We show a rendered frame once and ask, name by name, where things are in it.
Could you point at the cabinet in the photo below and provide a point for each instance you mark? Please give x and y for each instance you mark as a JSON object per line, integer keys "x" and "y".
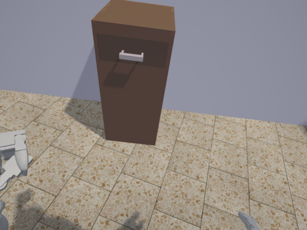
{"x": 132, "y": 95}

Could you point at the robot right hand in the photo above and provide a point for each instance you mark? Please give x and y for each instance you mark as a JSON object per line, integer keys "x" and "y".
{"x": 250, "y": 222}

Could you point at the handle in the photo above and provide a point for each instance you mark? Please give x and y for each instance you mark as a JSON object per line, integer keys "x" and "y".
{"x": 128, "y": 56}

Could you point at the drawer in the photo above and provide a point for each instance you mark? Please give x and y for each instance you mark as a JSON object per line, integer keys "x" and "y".
{"x": 154, "y": 52}

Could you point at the robot left hand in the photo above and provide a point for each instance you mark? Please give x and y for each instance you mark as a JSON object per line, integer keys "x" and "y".
{"x": 13, "y": 149}

